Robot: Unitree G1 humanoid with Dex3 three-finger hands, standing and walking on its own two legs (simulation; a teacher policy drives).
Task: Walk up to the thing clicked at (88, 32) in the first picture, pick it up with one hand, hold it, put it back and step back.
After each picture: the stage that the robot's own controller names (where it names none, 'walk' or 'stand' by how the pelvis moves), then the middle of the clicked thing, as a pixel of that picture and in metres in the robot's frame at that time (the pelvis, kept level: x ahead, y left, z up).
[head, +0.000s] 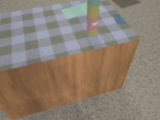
stand; (92, 16) +0.84 -0.04 -0.05
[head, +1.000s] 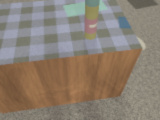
walk; (91, 18) +0.75 +0.01 -0.02
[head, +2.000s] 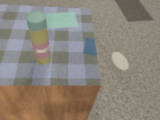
walk; (40, 41) +0.54 +0.21 -0.01
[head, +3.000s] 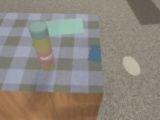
stand; (43, 48) +0.52 +0.21 -0.03
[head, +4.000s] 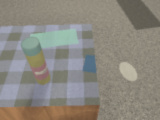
stand; (37, 63) +0.48 +0.22 -0.05
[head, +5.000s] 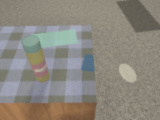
stand; (37, 61) +0.51 +0.24 -0.05
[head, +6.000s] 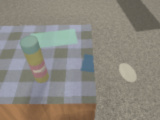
stand; (36, 61) +0.50 +0.24 -0.05
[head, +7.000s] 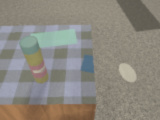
stand; (36, 62) +0.49 +0.24 -0.05
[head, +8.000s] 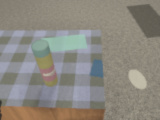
rise first; (46, 65) +0.49 +0.22 -0.05
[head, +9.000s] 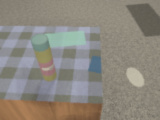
go down; (45, 59) +0.52 +0.21 -0.04
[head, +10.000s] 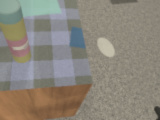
go down; (16, 35) +0.51 +0.20 +0.03
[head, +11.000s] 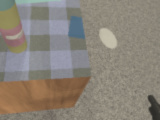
close in; (9, 23) +0.52 +0.21 +0.04
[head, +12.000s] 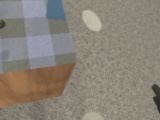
close; out of the picture +0.55 +0.22 +0.08
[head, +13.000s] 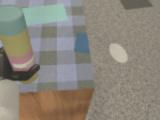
lift; (19, 51) +0.40 +0.18 +0.11
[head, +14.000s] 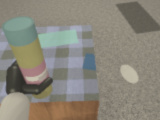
hold; (32, 63) +0.33 +0.16 +0.16
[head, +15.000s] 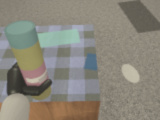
hold; (32, 65) +0.33 +0.17 +0.14
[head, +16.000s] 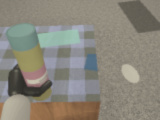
hold; (33, 67) +0.34 +0.17 +0.13
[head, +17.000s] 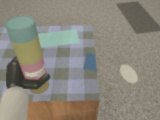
crouch; (31, 60) +0.35 +0.17 +0.14
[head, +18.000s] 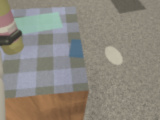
crouch; out of the picture +0.49 +0.22 +0.17
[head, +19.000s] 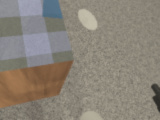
lower; out of the picture +0.55 +0.23 +0.09
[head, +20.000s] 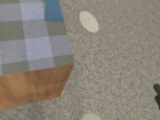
lower; out of the picture +0.55 +0.23 +0.08
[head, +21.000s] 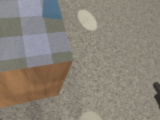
lower; out of the picture +0.55 +0.23 +0.08
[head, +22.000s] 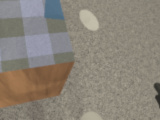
lower; out of the picture +0.55 +0.23 +0.08
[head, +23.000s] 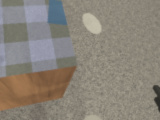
open; out of the picture +0.54 +0.23 +0.07
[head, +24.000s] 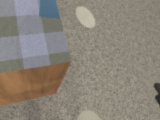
rise; out of the picture +0.52 +0.24 +0.08
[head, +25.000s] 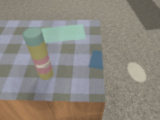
sink last; (40, 56) +0.49 +0.22 +0.00
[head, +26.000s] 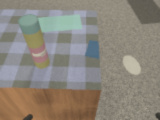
stand; (36, 44) +0.52 +0.23 +0.02
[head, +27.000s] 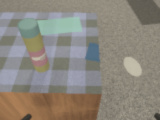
stand; (36, 48) +0.51 +0.22 +0.02
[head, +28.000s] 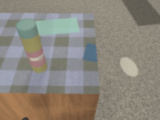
stand; (34, 49) +0.51 +0.22 +0.01
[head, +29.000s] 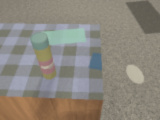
stand; (45, 58) +0.52 +0.21 -0.05
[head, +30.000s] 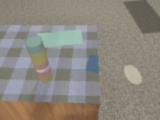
stand; (40, 61) +0.50 +0.23 -0.05
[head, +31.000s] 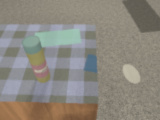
stand; (38, 61) +0.50 +0.23 -0.05
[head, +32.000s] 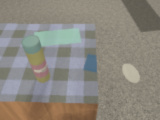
walk; (37, 61) +0.49 +0.23 -0.05
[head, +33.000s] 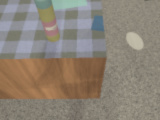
walk; (48, 19) +0.66 +0.20 -0.03
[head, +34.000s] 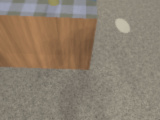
walk; out of the picture +0.96 +0.20 -0.03
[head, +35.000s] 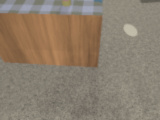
stand; out of the picture +1.15 +0.18 -0.03
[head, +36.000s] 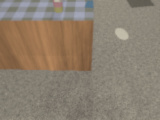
stand; out of the picture +1.15 +0.22 -0.05
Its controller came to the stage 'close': yes
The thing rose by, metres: 0.20
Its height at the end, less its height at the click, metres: +0.00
